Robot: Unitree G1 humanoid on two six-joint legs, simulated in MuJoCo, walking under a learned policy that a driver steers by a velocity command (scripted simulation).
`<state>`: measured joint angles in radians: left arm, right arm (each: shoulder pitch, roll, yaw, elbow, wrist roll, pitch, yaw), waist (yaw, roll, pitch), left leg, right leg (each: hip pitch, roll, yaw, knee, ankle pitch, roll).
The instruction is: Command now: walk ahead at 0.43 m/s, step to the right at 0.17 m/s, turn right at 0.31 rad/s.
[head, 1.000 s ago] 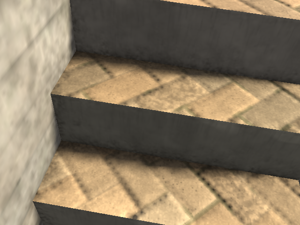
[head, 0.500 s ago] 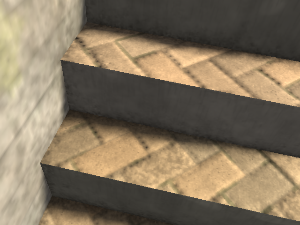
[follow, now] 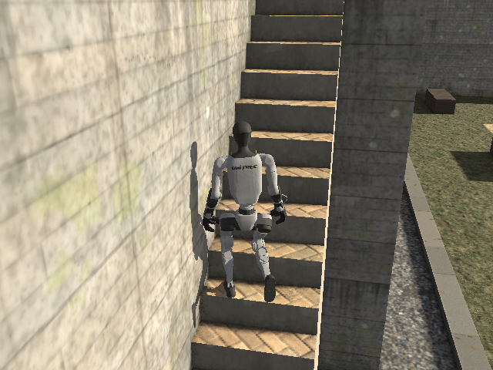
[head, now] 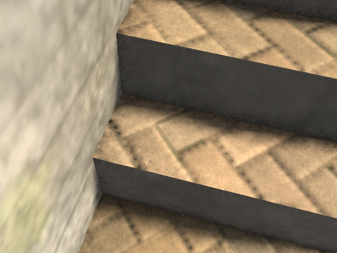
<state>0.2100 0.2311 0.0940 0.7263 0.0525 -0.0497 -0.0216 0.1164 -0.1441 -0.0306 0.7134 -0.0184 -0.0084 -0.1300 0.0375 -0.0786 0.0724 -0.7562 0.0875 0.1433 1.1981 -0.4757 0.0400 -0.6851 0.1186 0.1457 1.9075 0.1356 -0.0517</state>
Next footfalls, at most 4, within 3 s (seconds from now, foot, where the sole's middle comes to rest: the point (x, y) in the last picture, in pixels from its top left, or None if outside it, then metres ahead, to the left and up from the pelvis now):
0.40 right None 0.30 -0.19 -0.46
1.00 left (199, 152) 0.54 -0.04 -0.24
1.50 right None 0.72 -0.46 -0.03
2.02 left None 1.00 -0.24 0.20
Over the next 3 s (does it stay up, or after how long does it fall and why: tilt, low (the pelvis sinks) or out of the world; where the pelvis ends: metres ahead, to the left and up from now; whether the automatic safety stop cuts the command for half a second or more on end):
stays up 0.83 -0.09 0.77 its command is cut before an obstacle from the start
